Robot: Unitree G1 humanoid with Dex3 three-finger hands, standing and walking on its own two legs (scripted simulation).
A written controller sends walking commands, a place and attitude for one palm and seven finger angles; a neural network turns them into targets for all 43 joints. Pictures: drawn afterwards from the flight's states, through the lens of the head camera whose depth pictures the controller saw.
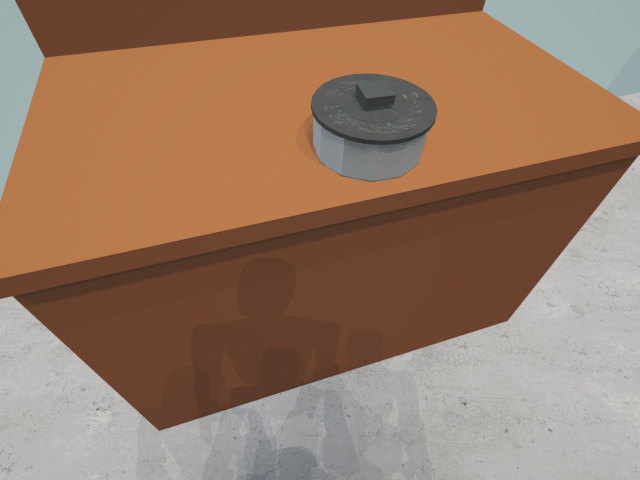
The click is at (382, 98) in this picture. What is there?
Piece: lid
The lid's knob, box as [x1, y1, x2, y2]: [356, 80, 395, 107]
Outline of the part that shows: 384,80 356,83 356,93 365,107 393,104 395,95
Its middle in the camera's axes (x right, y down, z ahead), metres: +0.09 -0.24 +0.64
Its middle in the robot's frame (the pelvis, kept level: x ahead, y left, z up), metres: +0.66 -0.05 +0.15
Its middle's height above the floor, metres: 0.92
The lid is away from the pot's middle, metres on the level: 0.00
